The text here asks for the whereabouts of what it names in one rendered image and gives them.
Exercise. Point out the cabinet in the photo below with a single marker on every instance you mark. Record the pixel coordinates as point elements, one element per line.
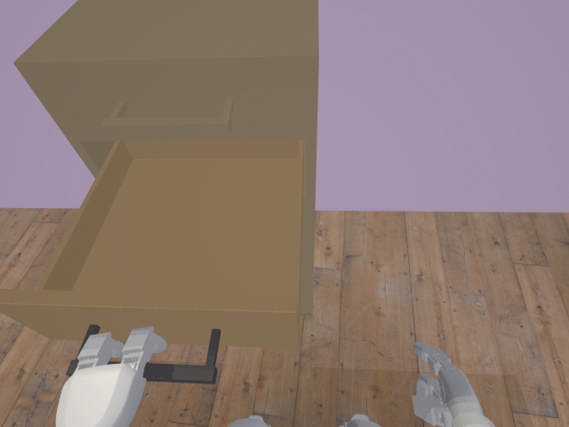
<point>255,61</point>

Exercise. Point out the drawer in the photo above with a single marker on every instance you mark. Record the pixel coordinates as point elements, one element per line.
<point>183,236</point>

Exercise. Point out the handle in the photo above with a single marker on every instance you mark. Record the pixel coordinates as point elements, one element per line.
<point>166,125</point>
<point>171,373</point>

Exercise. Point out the right robot shin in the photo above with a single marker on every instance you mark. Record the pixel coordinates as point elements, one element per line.
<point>360,417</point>

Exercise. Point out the left robot hand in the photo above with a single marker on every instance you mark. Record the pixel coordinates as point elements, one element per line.
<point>102,395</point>

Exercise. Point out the right robot hand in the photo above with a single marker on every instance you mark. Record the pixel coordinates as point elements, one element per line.
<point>438,402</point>

